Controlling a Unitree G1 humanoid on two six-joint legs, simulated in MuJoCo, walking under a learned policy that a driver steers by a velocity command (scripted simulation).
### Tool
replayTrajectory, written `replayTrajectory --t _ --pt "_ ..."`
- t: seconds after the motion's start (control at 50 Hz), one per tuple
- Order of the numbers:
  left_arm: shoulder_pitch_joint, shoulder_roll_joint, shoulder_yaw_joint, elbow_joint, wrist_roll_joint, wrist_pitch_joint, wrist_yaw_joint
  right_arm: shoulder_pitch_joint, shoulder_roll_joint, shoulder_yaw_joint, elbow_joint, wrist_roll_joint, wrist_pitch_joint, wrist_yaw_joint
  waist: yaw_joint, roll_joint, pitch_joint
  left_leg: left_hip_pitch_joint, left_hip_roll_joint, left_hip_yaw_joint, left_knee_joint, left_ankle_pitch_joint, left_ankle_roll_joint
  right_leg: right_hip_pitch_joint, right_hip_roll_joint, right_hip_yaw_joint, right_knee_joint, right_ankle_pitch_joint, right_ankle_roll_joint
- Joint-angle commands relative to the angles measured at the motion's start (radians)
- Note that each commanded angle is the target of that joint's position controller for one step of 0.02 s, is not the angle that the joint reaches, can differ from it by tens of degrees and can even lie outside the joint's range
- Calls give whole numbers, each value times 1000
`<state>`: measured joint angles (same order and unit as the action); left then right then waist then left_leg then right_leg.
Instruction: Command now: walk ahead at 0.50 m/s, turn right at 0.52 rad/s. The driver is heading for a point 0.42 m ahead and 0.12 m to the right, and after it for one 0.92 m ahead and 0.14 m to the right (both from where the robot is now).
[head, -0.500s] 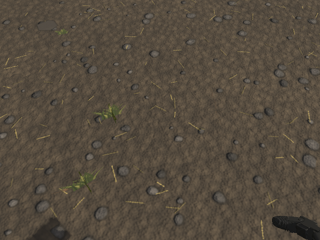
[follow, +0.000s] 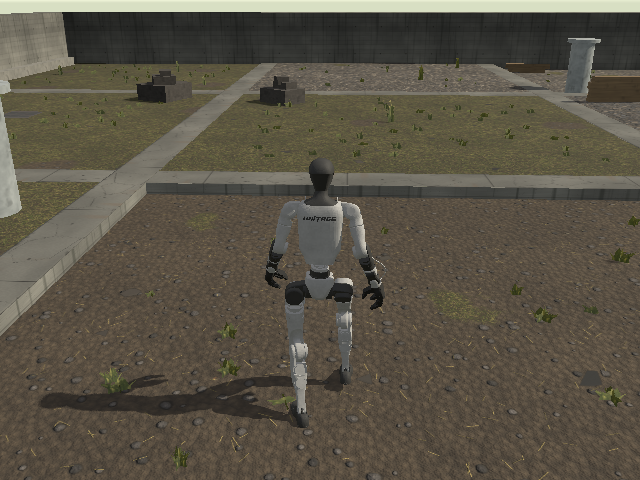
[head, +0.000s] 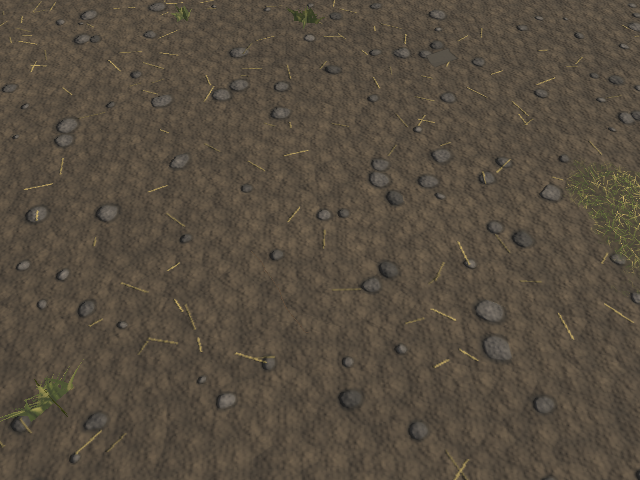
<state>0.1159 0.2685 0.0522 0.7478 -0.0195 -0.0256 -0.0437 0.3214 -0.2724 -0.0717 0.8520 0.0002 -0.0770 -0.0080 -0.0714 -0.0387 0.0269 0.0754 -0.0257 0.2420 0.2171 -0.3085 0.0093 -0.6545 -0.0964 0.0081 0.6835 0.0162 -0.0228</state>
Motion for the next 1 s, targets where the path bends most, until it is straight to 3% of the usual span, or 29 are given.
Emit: replayTrajectory --t 0.02,0.06,0.08,0.1,0.12,0.14,0.16,0.18,0.2,0.22,0.24,0.3,0.4,0.44,0.5,0.54,0.56,0.58,0.6,0.62,0.64,0.66,0.68,0.72,0.8,0.84,0.9,0.96,1.0 --pt "-115 62 12 -120 -1 -13 -19 -5 -188 -47 -38 16 13 -9 10 85 63 35 321 -58 14 626 126 -32 24 -54 -51 -95 -41" --pt "-41 99 33 -120 -2 -8 -22 -23 -218 -55 -44 21 29 -17 67 128 -10 56 316 -32 175 971 102 111 96 -116 -43 -203 -81" --pt "75 137 55 -96 -5 -6 -18 -38 -226 -56 -48 24 38 -21 136 128 -74 25 296 -14 339 1055 83 266 140 -134 -71 -211 -111" --pt "244 199 90 -52 -6 -2 -3 -46 -214 -48 -54 24 38 -25 223 96 -160 -115 254 4 576 946 44 538 161 -97 -140 -149 -152" --pt "327 319 122 -34 -9 6 20 21 -110 -15 -97 -15 21 -18 189 -131 -255 -524 141 -4 948 287 -19 913 -80 317 -147 -162 -283" --pt "300 324 110 -70 -8 -9 15 16 -66 11 -126 -10 -21 -4 152 -170 -400 -777 -31 -235 1173 -297 -43 1078 -244 822 -335 -322 -432" --pt "295 240 84 -70 1 -21 10 -112 -148 -11 -151 32 -51 11 206 -62 -328 -887 31 -339 1196 -234 -18 1040 -225 732 -392 -325 -369" --pt "253 205 74 -68 2 -31 10 -156 -145 -7 -169 45 -67 14 181 -35 -207 -904 73 -328 1130 -147 4 907 -188 590 -393 -269 -330" --pt "184 174 64 -76 -1 -34 12 -153 -138 -8 -157 23 -71 7 130 32 -127 -850 114 -324 1033 -81 3 752 -142 478 -396 -170 -294" --pt "129 140 53 -92 6 -36 16 -139 -152 -18 -146 2 -63 2 92 19 -92 -775 141 -325 960 -38 -5 636 -108 400 -413 -76 -277" --pt "104 131 49 -109 15 -35 21 -122 -152 -21 -143 -4 -50 4 66 0 -80 -716 149 -327 930 -11 -15 562 -86 373 -436 -28 -275" --pt "116 162 57 -108 10 -41 36 -130 -114 -14 -153 -16 -22 2 52 3 -60 -680 134 -297 799 62 -64 450 -53 291 -465 92 -280" --pt "184 186 65 -84 0 -29 58 -321 -69 10 -203 -7 -26 13 125 -39 -23 -600 62 -283 418 368 -88 380 18 225 -446 -44 -206" --pt "220 191 68 -70 -5 -24 59 -366 -84 7 -219 6 -33 21 144 -48 -20 -568 43 -294 353 402 -83 398 -2 269 -427 -101 -196" --pt "237 178 66 -61 -8 -17 64 -363 -125 -7 -226 11 -45 33 129 -65 -23 -545 40 -331 285 333 -54 484 -41 362 -341 -148 -177" --pt "217 173 67 -67 -3 -11 66 -289 -145 -20 -210 11 -55 33 83 -93 -36 -455 35 -318 256 257 -19 501 -43 401 -269 -122 -155" --pt "211 145 57 -72 0 -11 64 -199 -165 -33 -186 4 -59 27 37 -86 -81 -320 39 -306 227 251 8 480 1 380 -178 -81 -127" --pt "215 85 34 -87 11 -13 60 -65 -211 -47 -173 -14 -64 20 -21 -5 -206 -85 176 -429 242 196 66 388 62 309 69 -156 -91" --pt "351 16 14 -116 -10 -23 60 40 -303 -68 -146 -30 -52 18 25 303 -341 256 411 -874 161 -6 227 45 213 167 418 -547 -15" --pt "366 105 24 -104 -26 -27 62 46 -237 -56 -139 -3 -46 26 16 329 -323 263 462 -1076 85 -270 254 -120 144 177 587 -605 -1" --pt "267 177 43 -104 -23 -22 62 -5 -160 -36 -156 2 -40 22 -12 213 -190 150 414 -925 64 -290 207 -158 101 175 636 -511 6" --pt "198 182 47 -117 -10 -16 64 -55 -135 -25 -161 -6 -32 19 -5 143 -114 32 369 -770 63 -159 172 -135 66 138 626 -436 11" --pt "158 170 49 -129 1 -15 62 -89 -112 -17 -155 -11 -27 18 11 126 -56 -69 326 -661 44 -31 161 -109 39 133 579 -385 13" --pt "166 134 49 -135 -9 -6 50 -109 -91 -9 -142 -15 -30 13 44 166 -28 -166 278 -519 -1 97 146 -34 0 119 516 -334 11" --pt "115 73 32 -166 -1 6 46 -75 -128 -23 -102 -6 -43 13 43 119 -8 -186 290 -398 -61 244 190 -61 -14 105 384 -266 26" --pt "83 50 20 -171 5 -3 42 -58 -141 -23 -78 -2 -39 19 45 101 -7 -177 278 -356 -73 301 203 -47 -5 99 258 -188 25" --pt "-26 38 6 -189 12 -29 23 -46 -165 -22 -60 21 -22 20 21 96 24 -194 236 -294 -72 346 190 21 6 21 43 -60 25" --pt "-119 48 6 -212 1 -46 7 27 -198 -28 -30 30 -7 20 -9 105 37 -159 259 -319 -42 358 182 83 40 -1 -79 -51 29" --pt "-124 77 15 -218 -4 -54 2 42 -213 -32 -15 35 4 17 10 129 31 -117 285 -351 1 376 165 127 55 8 -143 -94 11"
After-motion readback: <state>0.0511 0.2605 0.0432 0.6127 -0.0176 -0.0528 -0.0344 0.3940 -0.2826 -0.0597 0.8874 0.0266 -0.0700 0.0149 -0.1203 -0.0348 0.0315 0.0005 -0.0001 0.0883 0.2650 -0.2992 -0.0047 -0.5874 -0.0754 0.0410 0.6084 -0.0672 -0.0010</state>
